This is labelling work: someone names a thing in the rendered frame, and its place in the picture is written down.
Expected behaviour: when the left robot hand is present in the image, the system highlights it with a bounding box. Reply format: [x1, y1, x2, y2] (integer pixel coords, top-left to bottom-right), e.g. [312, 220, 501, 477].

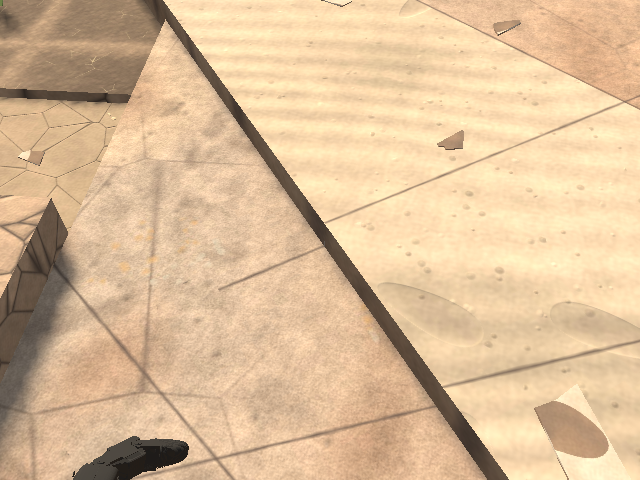
[72, 436, 189, 480]

